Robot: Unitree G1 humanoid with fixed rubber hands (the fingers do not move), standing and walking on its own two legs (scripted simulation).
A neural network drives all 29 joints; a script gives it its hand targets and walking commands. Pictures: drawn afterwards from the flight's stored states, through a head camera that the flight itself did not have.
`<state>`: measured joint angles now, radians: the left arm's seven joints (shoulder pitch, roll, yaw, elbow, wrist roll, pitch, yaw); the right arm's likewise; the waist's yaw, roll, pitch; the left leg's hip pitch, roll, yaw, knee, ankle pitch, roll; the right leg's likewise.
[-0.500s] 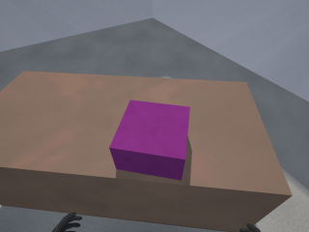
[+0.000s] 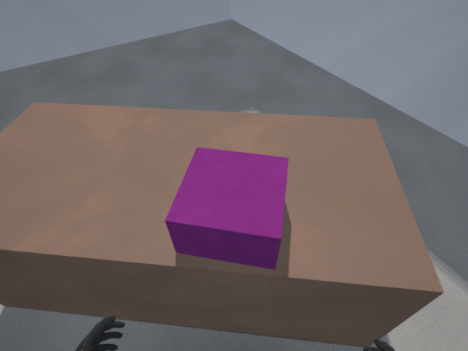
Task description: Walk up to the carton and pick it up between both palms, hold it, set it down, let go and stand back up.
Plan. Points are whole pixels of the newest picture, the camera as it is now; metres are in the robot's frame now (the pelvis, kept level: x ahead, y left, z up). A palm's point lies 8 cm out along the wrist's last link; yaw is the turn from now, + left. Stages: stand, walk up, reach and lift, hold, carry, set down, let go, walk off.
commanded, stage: stand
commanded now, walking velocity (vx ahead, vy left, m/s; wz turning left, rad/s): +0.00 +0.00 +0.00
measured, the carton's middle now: (233, 204) +0.51 +0.03 -0.14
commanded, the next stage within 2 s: none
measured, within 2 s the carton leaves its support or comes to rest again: neither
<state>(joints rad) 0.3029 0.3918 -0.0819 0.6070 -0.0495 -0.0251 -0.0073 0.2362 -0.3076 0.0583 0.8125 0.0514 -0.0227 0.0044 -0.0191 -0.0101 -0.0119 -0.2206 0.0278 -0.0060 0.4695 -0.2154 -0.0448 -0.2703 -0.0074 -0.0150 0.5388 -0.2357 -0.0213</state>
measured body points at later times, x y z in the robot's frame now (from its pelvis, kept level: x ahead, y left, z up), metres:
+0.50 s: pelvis +0.00 +0.00 +0.00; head -0.02 -0.01 +0.45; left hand +0.14 +0.27 -0.07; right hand +0.11 -0.27 -0.12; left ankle +0.02 +0.15 -0.74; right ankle +0.04 -0.10 -0.74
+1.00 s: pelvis +0.00 +0.00 +0.00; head -0.01 -0.01 +0.45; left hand +0.14 +0.28 -0.08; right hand +0.10 -0.27 -0.12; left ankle +0.02 +0.15 -0.74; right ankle +0.04 -0.10 -0.74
